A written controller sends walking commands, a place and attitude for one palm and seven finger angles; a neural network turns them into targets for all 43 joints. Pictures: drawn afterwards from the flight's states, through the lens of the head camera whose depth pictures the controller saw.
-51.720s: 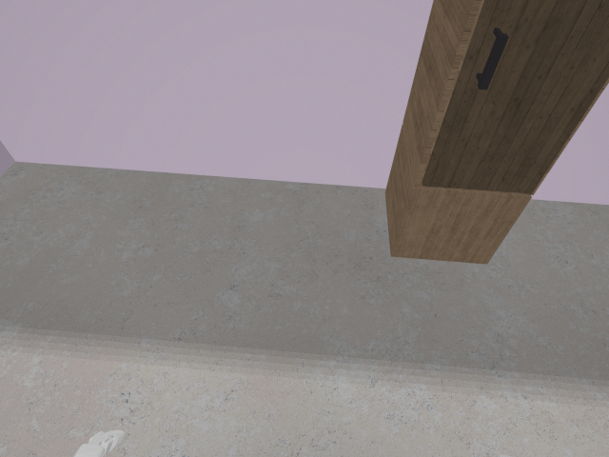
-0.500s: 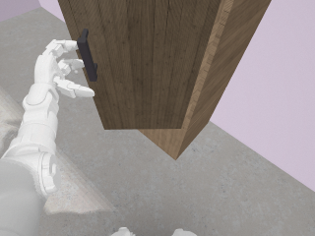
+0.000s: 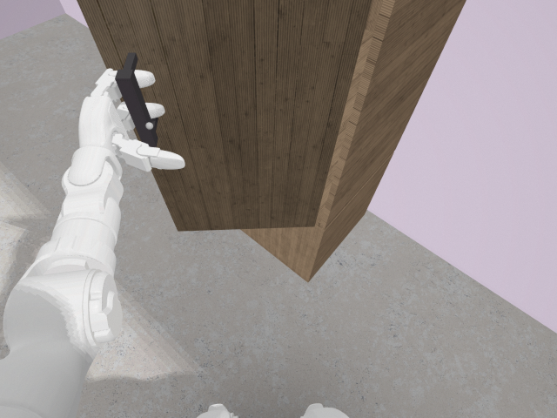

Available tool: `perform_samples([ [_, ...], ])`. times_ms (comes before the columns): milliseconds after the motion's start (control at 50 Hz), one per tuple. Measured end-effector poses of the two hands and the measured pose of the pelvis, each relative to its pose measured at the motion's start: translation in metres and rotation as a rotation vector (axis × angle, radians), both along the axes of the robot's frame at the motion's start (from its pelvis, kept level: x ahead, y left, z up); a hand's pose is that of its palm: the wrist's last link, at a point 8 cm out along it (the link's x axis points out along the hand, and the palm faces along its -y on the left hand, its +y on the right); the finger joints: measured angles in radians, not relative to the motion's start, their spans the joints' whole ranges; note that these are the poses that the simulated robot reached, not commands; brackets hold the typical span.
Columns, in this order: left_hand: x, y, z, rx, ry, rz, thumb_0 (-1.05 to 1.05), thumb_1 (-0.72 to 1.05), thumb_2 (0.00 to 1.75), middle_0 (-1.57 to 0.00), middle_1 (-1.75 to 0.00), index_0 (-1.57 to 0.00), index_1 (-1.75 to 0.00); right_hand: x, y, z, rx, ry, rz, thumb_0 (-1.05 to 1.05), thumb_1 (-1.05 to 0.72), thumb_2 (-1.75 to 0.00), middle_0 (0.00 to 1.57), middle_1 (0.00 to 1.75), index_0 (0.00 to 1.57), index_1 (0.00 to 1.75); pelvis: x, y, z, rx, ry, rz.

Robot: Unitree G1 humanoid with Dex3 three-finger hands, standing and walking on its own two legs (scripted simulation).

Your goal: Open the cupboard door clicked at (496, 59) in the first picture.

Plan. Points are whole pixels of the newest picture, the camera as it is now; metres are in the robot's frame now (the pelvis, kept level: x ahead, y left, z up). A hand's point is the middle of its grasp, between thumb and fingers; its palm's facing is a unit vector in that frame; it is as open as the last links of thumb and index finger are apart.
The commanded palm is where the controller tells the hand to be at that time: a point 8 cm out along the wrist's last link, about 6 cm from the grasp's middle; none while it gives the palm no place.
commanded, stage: slide the fingers in behind the handle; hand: left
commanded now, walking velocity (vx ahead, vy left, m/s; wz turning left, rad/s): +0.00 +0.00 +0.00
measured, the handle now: (141, 102) +0.55 +0.16 +0.13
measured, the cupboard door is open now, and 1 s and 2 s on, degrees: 43 43 73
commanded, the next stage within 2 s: close the thumb around the handle in 0.42 s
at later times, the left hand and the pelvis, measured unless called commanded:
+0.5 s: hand (154, 128) +0.49 +0.14 +0.13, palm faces +0.00 -1.00 -0.01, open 14.0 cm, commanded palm +0.47 +0.19 +0.12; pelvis +0.00 -0.01 +0.00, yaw +1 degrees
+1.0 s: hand (153, 125) +0.49 +0.14 +0.13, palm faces -0.01 -1.00 +0.00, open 8.0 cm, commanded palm +0.47 +0.19 +0.12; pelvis +0.00 +0.00 +0.00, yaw +0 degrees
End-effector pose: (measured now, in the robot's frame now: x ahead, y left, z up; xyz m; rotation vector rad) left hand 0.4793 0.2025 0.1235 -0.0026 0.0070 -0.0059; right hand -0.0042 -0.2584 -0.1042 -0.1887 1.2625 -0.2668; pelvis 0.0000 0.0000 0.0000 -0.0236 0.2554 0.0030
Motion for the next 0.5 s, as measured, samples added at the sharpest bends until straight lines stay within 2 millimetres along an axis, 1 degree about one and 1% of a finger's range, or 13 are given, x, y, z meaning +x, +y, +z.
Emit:
perform_samples([
  [160, -0.003, -0.008, 0.005, 0.002, -0.018, -0.007, -0.01, -0.5, 0.3, -0.3, -1.2, -0.3, -1.2, 0.011, -0.004, -0.001, 0.01, -0.022, 0.005, 0.01, -0.91, -0.89, 0.2, 0.3, 0.21, 0.3, 0.004, -0.004, 0.002, 0.004, -0.009, -0.001],
  [320, -0.009, -0.009, 0.006, 0.013, -0.004, 0.003, -0.01, -0.5, 0.3, -0.3, -1.2, -0.29, -1.2, 0.025, -0.007, 0.0, 0.011, -0.058, 0.021, 0.01, -0.91, -0.89, 0.2, 0.3, 0.2, 0.3, 0.003, -0.007, 0.003, 0.008, -0.022, 0.004],
  [420, -0.011, -0.009, 0.006, 0.012, -0.008, 0.006, -0.01, -0.5, 0.3, -0.3, -1.2, -0.29, -1.2, 0.029, -0.01, 0.0, 0.008, -0.064, 0.031, 0.01, -0.91, -0.89, 0.2, 0.3, 0.2, 0.3, 0.001, -0.008, 0.003, 0.009, -0.023, 0.008],
  [500, -0.01, -0.009, 0.005, 0.015, -0.007, 0.005, -0.01, -0.5, 0.3, -0.3, -1.2, -0.28, -1.2, 0.027, -0.011, 0.0, 0.003, -0.057, 0.035, 0.01, -0.91, -0.89, 0.2, 0.3, 0.2, 0.3, -0.001, -0.009, 0.002, 0.009, -0.022, 0.012],
])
